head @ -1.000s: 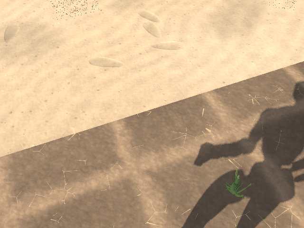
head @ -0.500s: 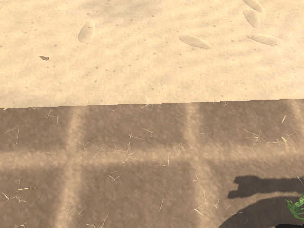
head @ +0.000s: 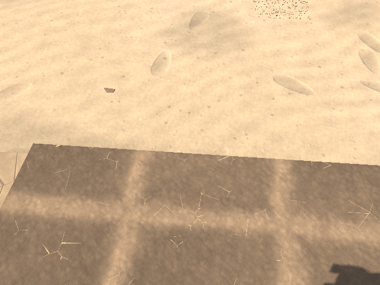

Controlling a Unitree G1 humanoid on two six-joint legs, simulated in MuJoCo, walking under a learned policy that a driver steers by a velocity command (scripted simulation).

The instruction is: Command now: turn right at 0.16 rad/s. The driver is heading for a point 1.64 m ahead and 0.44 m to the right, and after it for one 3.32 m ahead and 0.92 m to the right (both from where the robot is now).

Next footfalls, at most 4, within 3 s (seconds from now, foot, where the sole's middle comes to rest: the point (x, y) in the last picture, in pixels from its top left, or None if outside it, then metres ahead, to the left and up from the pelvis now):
0.56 right None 0.14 -0.21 -0.77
1.04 left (255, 280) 0.51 -0.18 -0.77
1.52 right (329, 234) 0.68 -0.47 -0.77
2.02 left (255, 174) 0.96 -0.23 -0.77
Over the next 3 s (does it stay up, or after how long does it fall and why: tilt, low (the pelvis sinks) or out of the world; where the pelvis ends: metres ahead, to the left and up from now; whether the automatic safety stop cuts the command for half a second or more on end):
stays up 1.40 -0.34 -0.08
